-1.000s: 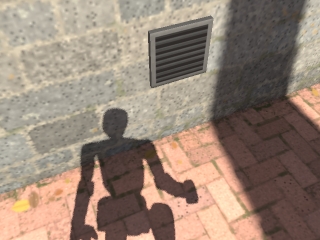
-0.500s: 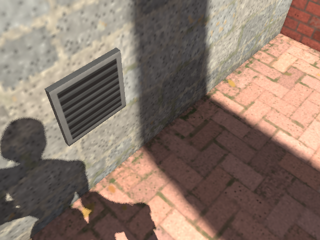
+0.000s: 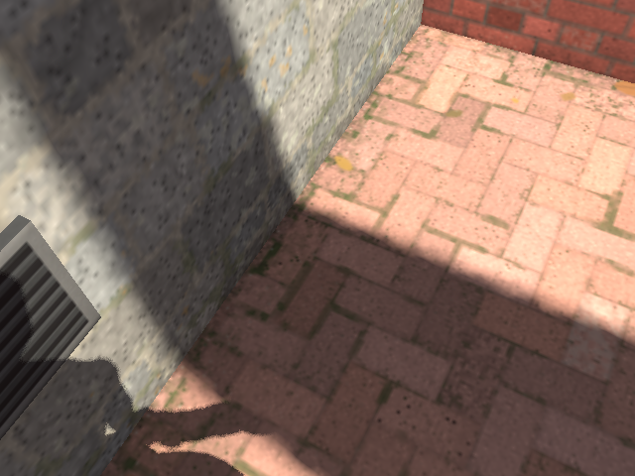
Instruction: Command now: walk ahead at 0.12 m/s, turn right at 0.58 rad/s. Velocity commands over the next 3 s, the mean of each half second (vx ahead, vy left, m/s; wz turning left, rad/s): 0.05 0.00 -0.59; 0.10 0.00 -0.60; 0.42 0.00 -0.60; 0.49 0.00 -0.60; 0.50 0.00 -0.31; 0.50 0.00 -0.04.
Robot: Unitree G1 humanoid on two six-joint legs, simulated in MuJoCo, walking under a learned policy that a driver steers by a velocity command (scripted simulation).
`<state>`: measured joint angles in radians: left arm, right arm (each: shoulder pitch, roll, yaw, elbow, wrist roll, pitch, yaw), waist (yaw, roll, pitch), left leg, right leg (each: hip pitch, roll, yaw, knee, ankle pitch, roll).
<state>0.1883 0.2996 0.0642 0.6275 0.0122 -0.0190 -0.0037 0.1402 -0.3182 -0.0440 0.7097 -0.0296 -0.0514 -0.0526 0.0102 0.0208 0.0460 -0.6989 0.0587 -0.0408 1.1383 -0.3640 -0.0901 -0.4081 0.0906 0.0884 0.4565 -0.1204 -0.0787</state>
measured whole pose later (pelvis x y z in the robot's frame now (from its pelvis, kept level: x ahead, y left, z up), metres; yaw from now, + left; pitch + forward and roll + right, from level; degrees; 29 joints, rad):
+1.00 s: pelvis +0.06 -0.04 +0.00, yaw -35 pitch +3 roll +1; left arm 0.25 0.28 0.07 0.63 -0.02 0.02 0.02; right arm 0.13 -0.29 -0.09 0.69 0.02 -0.05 0.00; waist 0.03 -0.01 -0.04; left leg -0.36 -0.04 -0.07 0.61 -0.36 -0.02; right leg -0.31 0.12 0.22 0.48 -0.21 -0.07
